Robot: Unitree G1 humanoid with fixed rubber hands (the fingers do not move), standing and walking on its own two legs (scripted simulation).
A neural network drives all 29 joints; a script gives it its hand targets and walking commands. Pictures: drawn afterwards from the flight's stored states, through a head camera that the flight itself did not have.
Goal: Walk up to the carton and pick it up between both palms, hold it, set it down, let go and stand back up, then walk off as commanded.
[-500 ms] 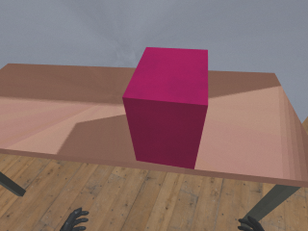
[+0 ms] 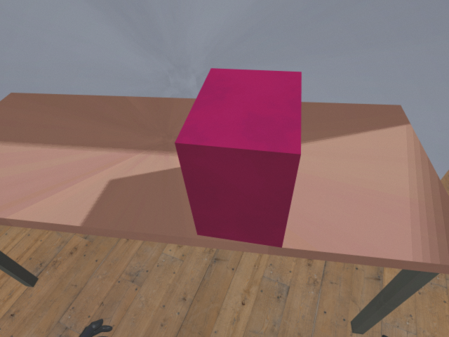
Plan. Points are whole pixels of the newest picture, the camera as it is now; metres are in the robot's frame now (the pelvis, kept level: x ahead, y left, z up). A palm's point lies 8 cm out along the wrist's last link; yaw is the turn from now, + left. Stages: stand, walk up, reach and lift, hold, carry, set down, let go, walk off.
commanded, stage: walk off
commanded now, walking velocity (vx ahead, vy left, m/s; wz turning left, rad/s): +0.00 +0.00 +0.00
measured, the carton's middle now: (246, 157) +0.49 +0.00 +0.05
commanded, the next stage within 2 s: none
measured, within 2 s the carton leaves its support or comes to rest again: neither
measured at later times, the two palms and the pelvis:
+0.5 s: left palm out of the picture +0.05 +0.29 -0.08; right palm out of the picture +0.09 -0.33 -0.13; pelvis -0.04 -0.04 -0.02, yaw +0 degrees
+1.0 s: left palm out of the picture -0.06 +0.29 -0.08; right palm out of the picture -0.09 -0.33 -0.14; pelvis -0.18 -0.03 -0.02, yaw +0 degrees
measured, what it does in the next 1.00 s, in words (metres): walks backwards: right foot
